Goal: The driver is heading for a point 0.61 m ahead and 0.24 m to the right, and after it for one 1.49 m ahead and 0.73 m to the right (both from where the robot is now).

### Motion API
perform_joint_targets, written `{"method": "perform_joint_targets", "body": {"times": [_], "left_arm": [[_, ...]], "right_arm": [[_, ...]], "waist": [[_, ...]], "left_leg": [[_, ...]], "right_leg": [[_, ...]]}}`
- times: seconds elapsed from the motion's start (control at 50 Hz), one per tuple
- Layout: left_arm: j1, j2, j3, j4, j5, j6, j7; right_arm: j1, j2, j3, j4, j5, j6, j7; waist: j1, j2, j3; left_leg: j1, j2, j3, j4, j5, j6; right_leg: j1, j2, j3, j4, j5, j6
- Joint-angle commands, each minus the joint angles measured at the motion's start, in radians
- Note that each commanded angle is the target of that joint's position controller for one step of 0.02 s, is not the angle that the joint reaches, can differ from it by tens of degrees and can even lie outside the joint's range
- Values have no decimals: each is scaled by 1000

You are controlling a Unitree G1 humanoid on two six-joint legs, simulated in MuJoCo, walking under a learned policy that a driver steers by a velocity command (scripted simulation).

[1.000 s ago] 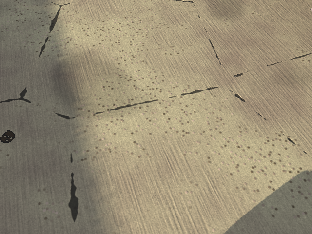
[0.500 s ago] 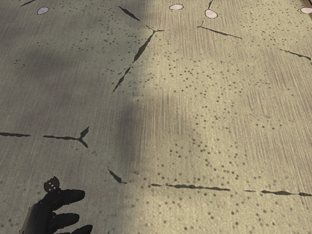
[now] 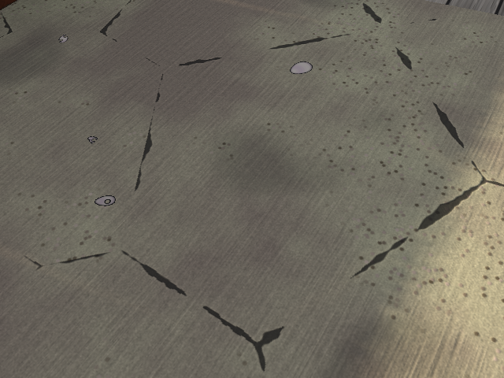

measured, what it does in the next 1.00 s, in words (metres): walks ahead, turning right: right foot, then left foot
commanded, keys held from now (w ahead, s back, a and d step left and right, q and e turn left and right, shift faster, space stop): w+e+shift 0.94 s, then w+shift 0.06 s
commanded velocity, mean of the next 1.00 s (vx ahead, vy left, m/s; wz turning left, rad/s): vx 1.00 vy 0.00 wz -0.77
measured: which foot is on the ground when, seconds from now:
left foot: down 0.00-0.34, up 0.36-0.76, down 0.78-1.00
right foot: up 0.00-0.36, down 0.38-0.76, up 0.78-1.00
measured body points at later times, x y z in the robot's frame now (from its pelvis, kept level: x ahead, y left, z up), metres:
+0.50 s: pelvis +0.46 -0.10 +0.01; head +0.48 -0.10 +0.46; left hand +0.59 +0.17 -0.12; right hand +0.53 -0.38 -0.08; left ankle +0.41 +0.08 -0.57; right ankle +0.49 -0.12 -0.71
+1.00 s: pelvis +0.90 -0.26 +0.03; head +0.92 -0.27 +0.48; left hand +1.25 -0.22 -0.05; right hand +0.68 -0.47 -0.08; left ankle +0.95 -0.13 -0.71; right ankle +0.84 -0.34 -0.61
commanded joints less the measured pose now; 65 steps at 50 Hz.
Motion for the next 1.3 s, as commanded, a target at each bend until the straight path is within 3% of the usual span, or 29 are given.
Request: {"method": "perform_joint_targets", "body": {"times": [0.02,0.1,0.18,0.28,0.32,0.36,0.38,0.4,0.42,0.46,0.52,0.58,0.7,0.74,0.76,0.78,0.8,0.82,0.86,0.94,1.04,1.1,1.14,1.18,1.2,1.22,1.24,1.26,1.3], "left_arm": [[-103,146,29,-131,-1,-18,-10],[-78,90,28,-86,22,54,-50],[-279,63,17,-152,5,45,-67],[-358,90,12,-179,12,32,-90],[-180,155,34,-132,12,41,-83],[226,254,88,-19,16,47,-58],[216,279,109,-3,-3,49,-37],[86,374,125,-29,25,63,-32],[50,370,133,-78,21,63,-29],[-19,238,105,-72,22,54,-17],[-74,210,85,-85,9,11,-12],[-77,237,96,-99,6,-15,-16],[-15,272,123,-96,-5,-10,-23],[-48,316,132,-108,7,-12,-20],[-114,339,136,-124,11,-16,-24],[-159,255,112,-153,16,-30,-24],[-45,73,65,-203,-25,-30,-21],[-53,141,52,-217,-12,-15,-17],[-200,208,67,-205,29,11,-32],[-292,113,41,-269,42,61,-79],[-423,115,11,-352,41,57,-95],[-529,102,-7,-361,40,42,-111],[-530,120,-4,-352,46,31,-100],[-304,174,21,-285,61,23,-73],[-87,207,41,-215,66,17,-54],[15,297,69,-174,85,17,-30],[-27,370,88,-204,87,12,-21],[-31,327,94,-202,62,15,-16],[-115,207,67,-147,52,-12,-18]], "right_arm": [[223,-141,-65,47,0,-39,-27],[207,-73,-43,87,29,-99,-19],[231,-62,-36,111,32,-121,-7],[290,-138,-37,130,41,-118,-49],[249,-201,-54,110,26,-86,-77],[120,-242,-71,65,8,-48,-79],[89,-152,-52,70,4,-48,-50],[169,-22,-13,-37,10,-72,-37],[149,-56,3,-93,12,-102,-34],[84,-110,2,-87,4,-121,-27],[85,-89,18,-97,-29,-53,-21],[-81,-62,37,-175,-13,-37,-4],[-178,-72,36,-215,23,-52,-11],[-6,-155,-1,-168,26,-60,-31],[195,-194,-23,-121,29,-65,-46],[431,-262,-55,-77,9,-67,-68],[421,-333,-70,-77,-42,-67,-67],[315,-304,-81,-88,-21,-55,-58],[192,-136,-47,-85,-4,-49,-48],[291,-63,-28,36,23,-76,-32],[258,-104,-33,69,17,-111,-14],[339,-147,-38,113,22,-108,-13],[399,-198,-42,145,26,-93,-23],[393,-264,-50,168,29,-68,-40],[355,-271,-49,163,41,-58,-43],[382,-173,-31,131,35,-58,-33],[484,-55,-10,77,75,-63,-19],[342,-168,-36,53,69,-63,-29],[286,-100,-23,59,62,-58,-19]], "waist": [[-99,-101,-58],[-19,-28,39],[-50,24,83],[-43,47,20],[67,111,-89],[274,88,-226],[239,-76,-153],[38,-311,-175],[61,-186,-295],[-24,79,-56],[-112,88,35],[-74,31,72],[22,-74,-31],[-67,-70,-161],[-195,-64,-255],[-293,7,-382],[-170,322,-485],[-138,338,-461],[-135,65,-180],[-83,72,-44],[-33,54,47],[-73,11,100],[-58,49,61],[82,114,-94],[198,113,-191],[173,7,-317],[41,-220,-490],[107,-64,-452],[8,-15,-109]], "left_leg": [[481,390,-530,-454,56,112],[254,307,-241,-593,138,10],[278,200,37,-624,524,-88],[493,239,146,-533,1175,-160],[557,284,139,-286,1464,-176],[366,296,100,300,1330,-153],[141,120,94,714,355,-139],[-313,3,-32,1040,-250,-194],[-439,41,-214,1033,-203,-172],[-387,145,-224,784,-57,-159],[-215,212,-194,569,-83,-213],[-102,217,-120,244,95,-239],[69,118,-117,-174,351,-196],[276,69,-132,-193,211,-176],[489,98,-139,-188,153,-164],[739,260,-284,-159,-126,-137],[953,576,-803,-322,-397,-61],[876,586,-1048,-454,-604,-10],[590,468,-666,-443,-380,-39],[412,383,-296,-496,33,-97],[283,322,-38,-621,298,-87],[292,316,57,-714,508,-81],[422,338,71,-606,1006,-68],[468,368,46,-261,1322,-59],[366,341,37,20,1219,-63],[131,256,-2,393,528,-63],[-176,114,-117,764,-199,-82],[-266,128,-205,813,-88,-64],[-274,209,-183,672,12,-72]], "right_leg": [[-583,-69,111,110,62,-28],[-496,-123,114,-48,138,-1],[-538,-81,0,-296,389,-26],[-373,61,-178,-605,515,-95],[-192,134,-190,-603,383,-123],[211,134,-67,-648,221,-204],[292,81,35,-699,186,-244],[484,-100,506,-726,281,-411],[539,-201,819,-976,1,-481],[210,-170,731,-1115,-72,-362],[-139,-34,503,-1140,105,-312],[-290,57,382,-1178,285,-282],[-28,47,400,-1047,660,-165],[47,47,411,-812,887,-117],[-22,71,395,-585,862,-96],[-174,111,338,-273,620,-88],[-486,216,226,30,-190,-63],[-626,141,168,130,-97,-78],[-639,38,118,60,72,-67],[-649,-45,105,16,92,-46],[-598,-18,75,-293,303,-41],[-427,38,-61,-547,369,-84],[-329,112,-111,-622,279,-112],[-56,154,-86,-659,154,-144],[199,118,-26,-767,202,-165],[467,-94,212,-743,-31,-160],[669,-403,734,-867,-139,-203],[563,-374,734,-971,-99,-196],[219,-283,433,-1040,74,-167]]}}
